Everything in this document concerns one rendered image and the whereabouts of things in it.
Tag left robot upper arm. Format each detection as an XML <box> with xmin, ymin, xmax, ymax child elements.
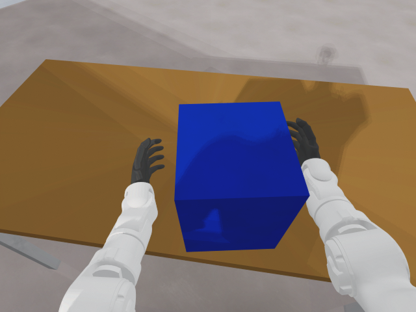
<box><xmin>60</xmin><ymin>276</ymin><xmax>136</xmax><ymax>312</ymax></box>

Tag right robot upper arm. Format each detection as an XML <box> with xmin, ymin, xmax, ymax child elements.
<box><xmin>324</xmin><ymin>229</ymin><xmax>416</xmax><ymax>312</ymax></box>

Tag robot left hand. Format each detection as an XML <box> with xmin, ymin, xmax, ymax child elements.
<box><xmin>131</xmin><ymin>138</ymin><xmax>164</xmax><ymax>184</ymax></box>

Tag robot left forearm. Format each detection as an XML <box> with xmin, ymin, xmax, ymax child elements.
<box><xmin>58</xmin><ymin>182</ymin><xmax>158</xmax><ymax>312</ymax></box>

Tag robot right hand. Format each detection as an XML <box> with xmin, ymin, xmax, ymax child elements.
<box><xmin>286</xmin><ymin>118</ymin><xmax>320</xmax><ymax>167</ymax></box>

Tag table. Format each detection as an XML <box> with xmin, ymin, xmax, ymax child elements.
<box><xmin>0</xmin><ymin>59</ymin><xmax>416</xmax><ymax>312</ymax></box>

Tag carton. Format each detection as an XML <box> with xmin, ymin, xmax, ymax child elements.
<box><xmin>174</xmin><ymin>101</ymin><xmax>310</xmax><ymax>252</ymax></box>

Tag robot right forearm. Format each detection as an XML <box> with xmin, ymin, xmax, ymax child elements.
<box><xmin>301</xmin><ymin>158</ymin><xmax>410</xmax><ymax>282</ymax></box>

